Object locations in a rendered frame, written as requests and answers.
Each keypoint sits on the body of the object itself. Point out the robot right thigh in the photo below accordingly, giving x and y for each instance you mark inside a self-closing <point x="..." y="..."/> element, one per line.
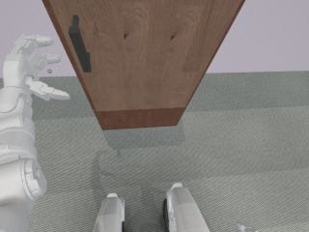
<point x="188" y="217"/>

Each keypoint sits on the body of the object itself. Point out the left robot forearm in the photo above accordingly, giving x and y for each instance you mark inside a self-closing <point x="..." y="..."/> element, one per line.
<point x="17" y="130"/>

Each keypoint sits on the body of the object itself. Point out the handle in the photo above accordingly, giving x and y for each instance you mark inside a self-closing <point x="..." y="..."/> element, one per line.
<point x="79" y="46"/>

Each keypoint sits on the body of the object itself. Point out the robot right foot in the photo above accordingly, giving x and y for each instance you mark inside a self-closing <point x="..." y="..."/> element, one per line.
<point x="165" y="215"/>

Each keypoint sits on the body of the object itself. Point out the robot left upper arm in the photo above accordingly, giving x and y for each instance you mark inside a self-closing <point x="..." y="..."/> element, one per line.
<point x="21" y="184"/>

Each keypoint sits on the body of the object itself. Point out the robot right hand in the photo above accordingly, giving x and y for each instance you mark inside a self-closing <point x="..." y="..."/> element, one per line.
<point x="244" y="227"/>

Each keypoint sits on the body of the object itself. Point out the cupboard door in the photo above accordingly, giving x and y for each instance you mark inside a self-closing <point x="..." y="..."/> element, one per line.
<point x="145" y="54"/>

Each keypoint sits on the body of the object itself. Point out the robot left hand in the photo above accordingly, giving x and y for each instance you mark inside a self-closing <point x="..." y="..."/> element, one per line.
<point x="17" y="69"/>

